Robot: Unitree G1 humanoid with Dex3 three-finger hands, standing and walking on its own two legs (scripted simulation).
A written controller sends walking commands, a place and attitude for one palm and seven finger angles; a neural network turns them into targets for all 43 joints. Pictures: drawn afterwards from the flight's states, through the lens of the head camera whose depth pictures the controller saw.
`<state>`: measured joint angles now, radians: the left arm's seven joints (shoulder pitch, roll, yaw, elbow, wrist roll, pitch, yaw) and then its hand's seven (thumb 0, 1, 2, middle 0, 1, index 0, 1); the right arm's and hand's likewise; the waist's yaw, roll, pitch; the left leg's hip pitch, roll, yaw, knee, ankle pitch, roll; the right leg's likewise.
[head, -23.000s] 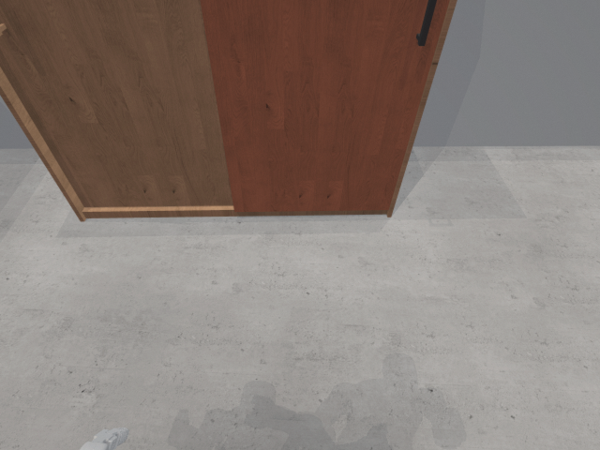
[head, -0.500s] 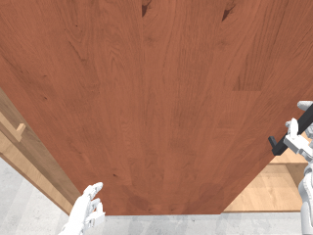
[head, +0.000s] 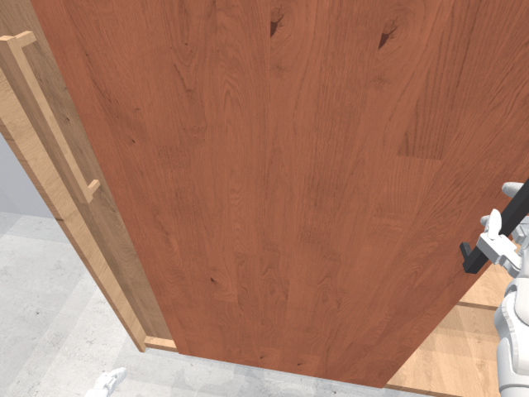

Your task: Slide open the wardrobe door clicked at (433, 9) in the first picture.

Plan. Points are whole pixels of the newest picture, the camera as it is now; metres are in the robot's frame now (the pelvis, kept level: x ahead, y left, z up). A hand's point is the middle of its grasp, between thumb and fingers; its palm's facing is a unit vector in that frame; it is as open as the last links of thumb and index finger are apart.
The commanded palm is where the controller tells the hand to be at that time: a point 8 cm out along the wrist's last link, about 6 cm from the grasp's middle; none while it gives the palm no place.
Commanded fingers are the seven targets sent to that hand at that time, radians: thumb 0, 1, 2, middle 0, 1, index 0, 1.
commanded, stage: stop walking and hold the door there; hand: right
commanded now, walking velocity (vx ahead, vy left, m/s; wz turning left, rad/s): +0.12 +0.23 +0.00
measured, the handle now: (515, 196) +0.36 -0.31 +0.18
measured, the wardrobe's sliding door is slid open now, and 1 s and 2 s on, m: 0.54 0.54 0.54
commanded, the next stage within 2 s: none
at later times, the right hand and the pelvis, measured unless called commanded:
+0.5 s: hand (486, 236) +0.32 -0.27 +0.14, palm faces +0.48 +0.85 -0.20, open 6.5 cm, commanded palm +0.28 -0.29 +0.12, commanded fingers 0.00 -0.90 -0.90 0.45 1.40 0.45 1.40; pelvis -0.04 +0.01 -0.01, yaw +1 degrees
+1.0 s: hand (488, 237) +0.32 -0.28 +0.14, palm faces +0.43 +0.88 -0.21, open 6.4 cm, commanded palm +0.28 -0.29 +0.12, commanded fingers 0.00 -0.90 -0.90 0.45 1.40 0.45 1.40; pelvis -0.06 -0.02 +0.00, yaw +3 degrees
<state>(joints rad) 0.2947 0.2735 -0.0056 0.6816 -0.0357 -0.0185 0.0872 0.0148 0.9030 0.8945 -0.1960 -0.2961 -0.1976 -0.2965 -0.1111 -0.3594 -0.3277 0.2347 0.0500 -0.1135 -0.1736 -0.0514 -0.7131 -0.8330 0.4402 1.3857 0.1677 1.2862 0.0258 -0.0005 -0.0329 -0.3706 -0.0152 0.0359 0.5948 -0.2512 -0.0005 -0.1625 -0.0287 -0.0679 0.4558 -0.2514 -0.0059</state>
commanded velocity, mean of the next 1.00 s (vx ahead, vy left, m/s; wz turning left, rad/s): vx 0.01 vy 0.03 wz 0.00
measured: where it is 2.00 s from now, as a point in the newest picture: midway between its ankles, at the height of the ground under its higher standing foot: outside the picture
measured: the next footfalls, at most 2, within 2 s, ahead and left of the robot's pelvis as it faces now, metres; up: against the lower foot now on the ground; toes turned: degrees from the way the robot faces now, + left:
left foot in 0.24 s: +0.01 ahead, +0.12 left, +0.00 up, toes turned +7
right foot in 1.54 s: +0.00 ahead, -0.19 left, +0.00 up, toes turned -8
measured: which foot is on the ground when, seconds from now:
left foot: up 0.00-0.22, down 0.24-1.00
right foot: down 0.00-1.00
